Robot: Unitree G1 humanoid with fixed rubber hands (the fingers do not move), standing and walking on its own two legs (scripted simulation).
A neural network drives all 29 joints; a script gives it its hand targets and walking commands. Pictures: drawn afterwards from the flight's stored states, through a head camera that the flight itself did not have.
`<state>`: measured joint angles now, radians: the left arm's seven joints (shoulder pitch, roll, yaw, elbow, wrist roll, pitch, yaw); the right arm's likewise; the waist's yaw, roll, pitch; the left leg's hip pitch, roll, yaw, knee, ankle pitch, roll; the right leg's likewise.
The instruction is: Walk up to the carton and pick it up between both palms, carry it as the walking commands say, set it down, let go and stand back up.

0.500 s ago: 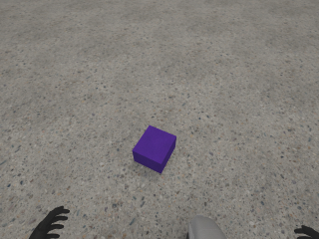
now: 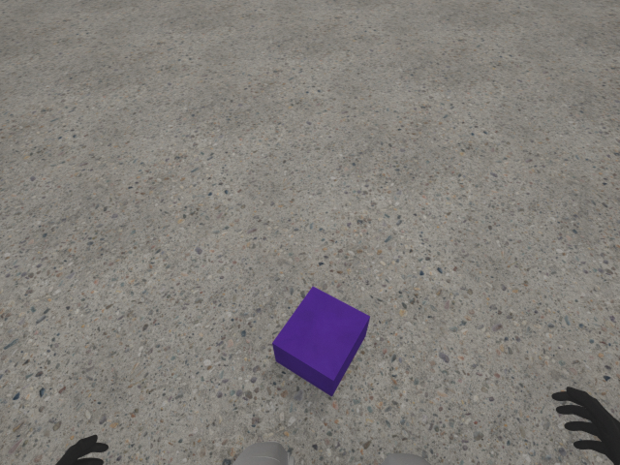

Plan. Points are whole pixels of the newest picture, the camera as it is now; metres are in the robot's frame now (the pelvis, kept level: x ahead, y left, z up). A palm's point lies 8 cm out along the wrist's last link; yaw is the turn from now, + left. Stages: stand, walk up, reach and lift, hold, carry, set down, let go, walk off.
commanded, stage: walk up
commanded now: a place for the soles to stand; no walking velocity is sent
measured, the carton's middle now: (322, 339) +0.57 +0.03 -0.67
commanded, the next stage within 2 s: none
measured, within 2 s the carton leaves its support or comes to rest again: neither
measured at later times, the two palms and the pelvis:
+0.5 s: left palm (129, 351) +0.25 +0.29 -0.03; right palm (615, 412) +0.20 -0.35 -0.05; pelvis +0.07 -0.03 +0.02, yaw +0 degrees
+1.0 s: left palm out of the picture +0.12 +0.42 -0.02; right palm (562, 386) +0.23 -0.29 -0.04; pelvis +0.06 +0.04 +0.01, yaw -6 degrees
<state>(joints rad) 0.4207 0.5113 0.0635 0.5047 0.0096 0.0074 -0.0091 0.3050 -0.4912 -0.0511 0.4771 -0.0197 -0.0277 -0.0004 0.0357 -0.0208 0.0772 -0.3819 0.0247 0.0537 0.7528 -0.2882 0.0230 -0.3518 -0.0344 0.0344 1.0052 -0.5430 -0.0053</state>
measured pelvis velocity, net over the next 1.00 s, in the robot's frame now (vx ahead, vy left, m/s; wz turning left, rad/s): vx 0.06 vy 0.04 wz -0.11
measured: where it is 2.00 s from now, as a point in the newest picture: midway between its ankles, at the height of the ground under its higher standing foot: outside the picture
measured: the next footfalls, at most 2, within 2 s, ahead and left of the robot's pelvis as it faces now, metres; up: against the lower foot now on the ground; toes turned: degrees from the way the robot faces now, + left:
right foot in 0.16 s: +0.13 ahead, -0.16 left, +0.00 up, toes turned -2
left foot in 1.04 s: +0.19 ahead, +0.22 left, +0.00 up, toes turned -6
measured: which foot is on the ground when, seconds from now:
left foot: down 0.00-0.72, up 0.74-1.00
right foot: up 0.00-0.14, down 0.16-1.00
